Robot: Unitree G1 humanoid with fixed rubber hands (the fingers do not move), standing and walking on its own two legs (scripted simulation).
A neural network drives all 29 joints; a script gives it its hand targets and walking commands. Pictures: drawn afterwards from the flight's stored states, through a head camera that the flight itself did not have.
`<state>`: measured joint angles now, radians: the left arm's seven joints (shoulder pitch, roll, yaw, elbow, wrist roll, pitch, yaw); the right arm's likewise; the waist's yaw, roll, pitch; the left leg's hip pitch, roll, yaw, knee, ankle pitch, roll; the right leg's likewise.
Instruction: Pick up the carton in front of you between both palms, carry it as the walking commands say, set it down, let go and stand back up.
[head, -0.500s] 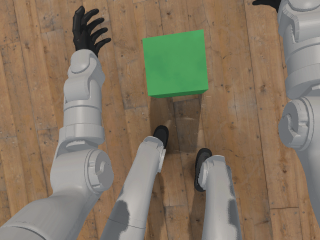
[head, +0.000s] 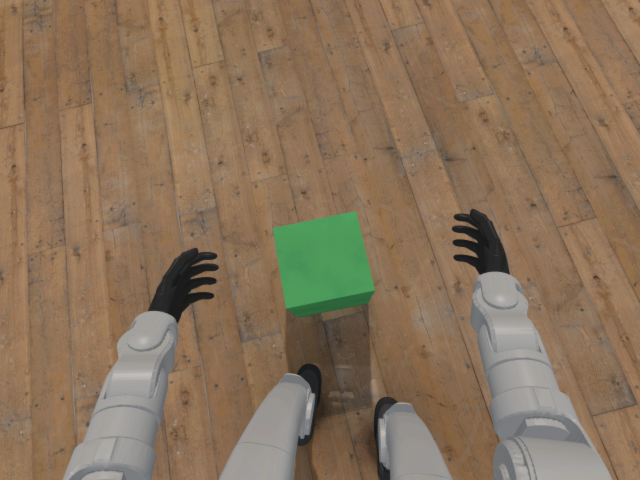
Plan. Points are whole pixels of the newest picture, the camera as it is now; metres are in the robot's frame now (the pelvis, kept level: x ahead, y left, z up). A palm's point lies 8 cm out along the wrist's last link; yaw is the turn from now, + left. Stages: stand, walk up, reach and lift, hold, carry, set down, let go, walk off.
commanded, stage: let go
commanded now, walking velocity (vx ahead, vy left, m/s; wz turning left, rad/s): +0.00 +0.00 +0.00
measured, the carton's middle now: (324, 268) +0.45 +0.09 -0.60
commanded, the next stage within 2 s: stand in 0.98 s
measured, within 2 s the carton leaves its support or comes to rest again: neither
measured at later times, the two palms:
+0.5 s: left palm (159, 361) +0.20 +0.22 -0.02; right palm (589, 376) +0.25 -0.24 -0.03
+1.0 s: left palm (135, 378) +0.18 +0.24 -0.02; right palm (593, 424) +0.21 -0.24 -0.02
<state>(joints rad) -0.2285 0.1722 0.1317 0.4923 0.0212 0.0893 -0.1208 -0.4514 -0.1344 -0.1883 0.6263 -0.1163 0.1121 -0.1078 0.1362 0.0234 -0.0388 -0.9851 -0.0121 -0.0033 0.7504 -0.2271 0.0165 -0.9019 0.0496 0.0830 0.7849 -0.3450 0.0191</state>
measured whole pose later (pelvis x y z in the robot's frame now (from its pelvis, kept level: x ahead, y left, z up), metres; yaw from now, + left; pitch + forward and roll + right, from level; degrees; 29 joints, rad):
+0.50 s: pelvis +0.05 -0.02 +0.04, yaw +3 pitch +4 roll +1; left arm 0.21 0.22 0.03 0.42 -0.02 0.05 -0.07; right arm 0.15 -0.19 -0.06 0.49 -0.02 0.03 0.01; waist 0.03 -0.01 0.03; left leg -0.31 -0.03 -0.05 0.45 -0.22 -0.01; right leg -0.21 0.03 0.05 0.47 -0.33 -0.02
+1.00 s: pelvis +0.04 -0.01 +0.04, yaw +3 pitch -4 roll +0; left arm 0.21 0.24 0.03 0.40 0.02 0.22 -0.02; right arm 0.21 -0.20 -0.03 0.49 -0.01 0.09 0.02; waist 0.01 -0.02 0.07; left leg -0.18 -0.04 -0.05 0.49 -0.23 0.01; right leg -0.07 0.02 0.05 0.49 -0.34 -0.01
